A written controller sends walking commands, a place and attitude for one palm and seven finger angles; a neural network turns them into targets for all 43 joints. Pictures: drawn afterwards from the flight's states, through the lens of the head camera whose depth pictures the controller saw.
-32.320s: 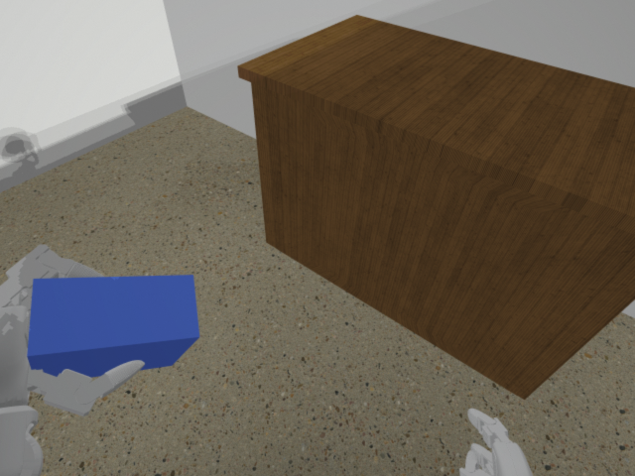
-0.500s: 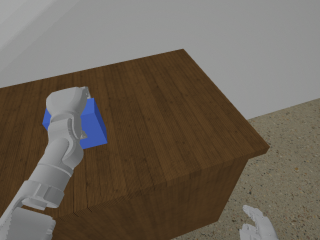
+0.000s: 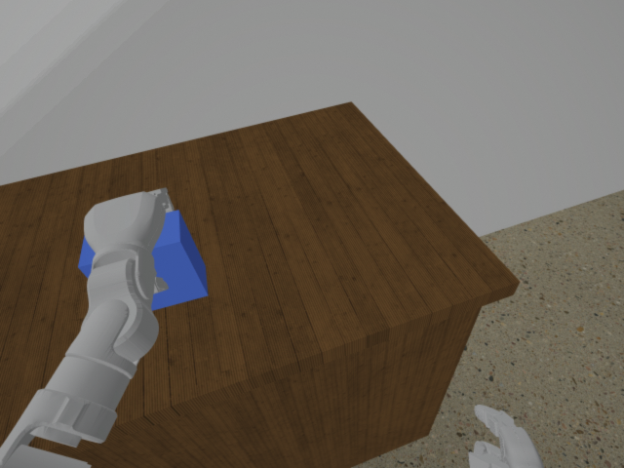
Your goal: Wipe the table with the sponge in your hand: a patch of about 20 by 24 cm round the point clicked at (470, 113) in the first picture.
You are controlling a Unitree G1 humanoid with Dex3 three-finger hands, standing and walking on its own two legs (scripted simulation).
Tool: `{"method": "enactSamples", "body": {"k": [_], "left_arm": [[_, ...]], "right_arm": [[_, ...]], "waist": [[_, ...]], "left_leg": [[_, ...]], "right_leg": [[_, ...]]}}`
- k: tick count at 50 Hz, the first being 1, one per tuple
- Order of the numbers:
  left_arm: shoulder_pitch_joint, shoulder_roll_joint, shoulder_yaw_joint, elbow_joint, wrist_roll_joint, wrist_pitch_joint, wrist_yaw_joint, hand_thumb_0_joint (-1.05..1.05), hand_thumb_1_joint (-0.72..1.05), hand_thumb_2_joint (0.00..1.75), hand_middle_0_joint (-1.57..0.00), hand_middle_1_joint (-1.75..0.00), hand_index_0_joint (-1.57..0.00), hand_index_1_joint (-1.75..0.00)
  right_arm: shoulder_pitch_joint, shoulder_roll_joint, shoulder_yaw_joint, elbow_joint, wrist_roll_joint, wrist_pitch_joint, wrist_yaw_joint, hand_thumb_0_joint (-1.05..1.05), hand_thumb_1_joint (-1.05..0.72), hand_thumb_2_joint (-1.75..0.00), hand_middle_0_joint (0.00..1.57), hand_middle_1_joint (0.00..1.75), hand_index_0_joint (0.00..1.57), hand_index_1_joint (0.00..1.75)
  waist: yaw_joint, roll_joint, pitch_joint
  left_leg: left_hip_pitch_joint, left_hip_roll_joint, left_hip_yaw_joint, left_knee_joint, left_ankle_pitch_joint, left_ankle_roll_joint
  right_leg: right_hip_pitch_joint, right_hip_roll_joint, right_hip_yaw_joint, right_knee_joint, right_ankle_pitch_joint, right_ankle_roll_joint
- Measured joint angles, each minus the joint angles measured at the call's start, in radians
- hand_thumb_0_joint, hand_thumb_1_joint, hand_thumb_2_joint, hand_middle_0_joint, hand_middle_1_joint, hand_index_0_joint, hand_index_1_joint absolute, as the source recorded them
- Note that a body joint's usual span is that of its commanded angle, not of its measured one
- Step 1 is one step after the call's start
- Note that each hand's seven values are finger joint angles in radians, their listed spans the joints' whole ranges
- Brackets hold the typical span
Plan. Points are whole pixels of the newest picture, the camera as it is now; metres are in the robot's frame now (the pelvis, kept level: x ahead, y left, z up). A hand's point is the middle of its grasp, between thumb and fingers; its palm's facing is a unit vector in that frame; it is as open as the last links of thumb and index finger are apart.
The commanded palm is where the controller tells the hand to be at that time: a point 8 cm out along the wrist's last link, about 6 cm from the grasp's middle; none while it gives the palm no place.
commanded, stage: wipe back along the middle lane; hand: left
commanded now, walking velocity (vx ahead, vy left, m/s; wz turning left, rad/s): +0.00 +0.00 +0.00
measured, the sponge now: (156, 275) +0.34 +0.26 +0.08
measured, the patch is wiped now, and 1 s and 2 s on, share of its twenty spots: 0.75 0.90 0.95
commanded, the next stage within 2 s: slide across to the third lane in 0.66 s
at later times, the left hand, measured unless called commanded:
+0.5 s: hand (144, 273) +0.30 +0.24 +0.13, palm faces +0.17 -0.12 -0.98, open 10.4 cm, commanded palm +0.25 +0.23 +0.16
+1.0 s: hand (149, 296) +0.27 +0.22 +0.13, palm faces +0.20 -0.13 -0.97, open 10.4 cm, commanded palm +0.23 +0.19 +0.17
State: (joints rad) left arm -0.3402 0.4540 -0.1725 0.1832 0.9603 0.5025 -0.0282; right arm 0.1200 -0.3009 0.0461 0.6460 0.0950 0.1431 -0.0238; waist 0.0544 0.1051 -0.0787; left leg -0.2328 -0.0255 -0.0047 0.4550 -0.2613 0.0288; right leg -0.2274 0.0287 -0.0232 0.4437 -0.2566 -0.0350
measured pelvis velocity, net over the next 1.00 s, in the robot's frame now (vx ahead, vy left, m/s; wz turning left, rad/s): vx -0.02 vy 0.00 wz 0.00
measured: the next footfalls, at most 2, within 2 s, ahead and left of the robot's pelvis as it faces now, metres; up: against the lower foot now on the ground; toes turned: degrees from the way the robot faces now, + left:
none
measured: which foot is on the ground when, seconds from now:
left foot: down 0.00-1.00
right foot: down 0.00-1.00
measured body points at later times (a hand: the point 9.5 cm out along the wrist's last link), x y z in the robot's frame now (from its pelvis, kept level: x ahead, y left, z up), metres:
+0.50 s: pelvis +0.01 +0.01 +0.00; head +0.00 -0.03 +0.45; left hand +0.29 +0.24 +0.18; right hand +0.25 -0.19 -0.08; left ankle -0.02 +0.10 -0.74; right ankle -0.02 -0.10 -0.74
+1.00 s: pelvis -0.02 +0.00 +0.00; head -0.03 -0.04 +0.44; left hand +0.25 +0.22 +0.18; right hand +0.23 -0.19 -0.08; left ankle -0.02 +0.10 -0.74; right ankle -0.02 -0.10 -0.74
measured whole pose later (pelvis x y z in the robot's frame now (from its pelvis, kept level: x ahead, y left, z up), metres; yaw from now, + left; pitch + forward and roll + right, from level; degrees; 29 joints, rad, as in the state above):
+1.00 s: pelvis -0.02 +0.00 +0.00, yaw +0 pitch -1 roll +0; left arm -0.10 0.39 -0.27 -0.22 0.96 0.63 0.01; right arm 0.04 -0.27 0.06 0.60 0.09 0.14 0.00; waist 0.11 0.10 -0.05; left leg -0.22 -0.03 -0.01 0.51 -0.27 0.03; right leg -0.22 0.02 -0.03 0.51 -0.28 -0.04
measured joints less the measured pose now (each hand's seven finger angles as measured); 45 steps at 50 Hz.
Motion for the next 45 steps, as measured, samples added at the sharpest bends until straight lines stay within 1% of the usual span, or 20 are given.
{"method": "enactSamples", "body": {"k": [5,16,18,23,32,38,41,45], "left_arm": [[0.052,-0.005,-0.011,-0.079,-0.006,0.027,0.001,0.00,-0.50,1.05,-0.65,-1.39,-0.65,-1.40],[0.141,-0.032,-0.044,-0.239,0.000,0.081,-0.002,0.00,-0.51,1.05,-0.63,-1.40,-0.66,-1.38],[0.159,-0.034,-0.043,-0.267,0.000,0.082,0.000,0.00,-0.51,1.05,-0.63,-1.41,-0.66,-1.37],[0.218,-0.037,-0.035,-0.347,-0.002,0.085,0.007,0.00,-0.51,1.05,-0.61,-1.41,-0.67,-1.36],[0.322,-0.044,-0.010,-0.466,-0.023,0.084,0.033,0.00,-0.50,1.05,-0.60,-1.41,-0.68,-1.34],[0.387,-0.059,-0.012,-0.534,-0.028,0.084,0.050,0.00,-0.50,1.05,-0.60,-1.41,-0.68,-1.34],[0.386,-0.063,-0.024,-0.536,-0.028,0.089,0.055,0.00,-0.50,1.05,-0.60,-1.41,-0.68,-1.33],[0.329,-0.066,-0.053,-0.488,-0.016,0.110,0.055,0.00,-0.51,1.05,-0.61,-1.40,-0.69,-1.33]], "right_arm": [[-0.020,0.003,0.002,-0.010,0.001,-0.002,0.008,0.02,-0.91,-0.90,0.20,0.30,0.20,0.30],[-0.084,0.019,0.015,-0.043,-0.001,-0.003,0.031,0.02,-0.91,-0.90,0.20,0.30,0.20,0.30],[-0.090,0.024,0.016,-0.043,-0.002,0.006,0.030,0.01,-0.91,-0.90,0.20,0.30,0.19,0.30],[-0.083,0.027,0.019,-0.047,-0.004,0.008,0.042,0.01,-0.91,-0.90,0.20,0.30,0.19,0.30],[-0.075,0.034,0.022,-0.063,-0.008,0.017,0.053,0.02,-0.91,-0.90,0.20,0.30,0.19,0.30],[-0.072,0.032,0.016,-0.072,-0.008,0.026,0.061,0.02,-0.91,-0.90,0.20,0.30,0.20,0.30],[-0.074,0.031,0.016,-0.070,-0.009,0.031,0.054,0.02,-0.91,-0.90,0.20,0.30,0.20,0.30],[-0.079,0.032,0.017,-0.062,-0.006,0.025,0.038,0.02,-0.91,-0.90,0.20,0.30,0.20,0.30]], "waist": [[0.008,0.005,-0.004],[0.035,0.005,-0.005],[0.038,0.002,-0.005],[0.040,-0.002,-0.002],[0.039,-0.002,0.000],[0.042,0.003,-0.001],[0.048,0.002,0.003],[0.053,-0.003,0.015]], "left_leg": [[0.008,-0.003,0.005,0.004,-0.008,0.004],[0.019,-0.012,0.008,0.019,-0.025,0.012],[0.020,-0.012,0.010,0.021,-0.028,0.013],[0.020,-0.010,0.014,0.031,-0.035,0.014],[0.020,-0.006,0.024,0.044,-0.040,0.013],[0.021,-0.004,0.024,0.052,-0.040,0.012],[0.021,-0.004,0.022,0.054,-0.036,0.010],[0.021,-0.004,0.012,0.055,-0.027,0.005]], "right_leg": [[0.006,-0.003,0.005,0.006,-0.008,0.005],[0.016,-0.012,0.008,0.024,-0.026,0.013],[0.016,-0.012,0.010,0.027,-0.028,0.014],[0.016,-0.010,0.015,0.033,-0.032,0.014],[0.013,-0.005,0.024,0.045,-0.033,0.014],[0.013,-0.004,0.023,0.054,-0.033,0.012],[0.013,-0.004,0.021,0.059,-0.031,0.010],[0.014,-0.005,0.011,0.063,-0.028,0.005]]}}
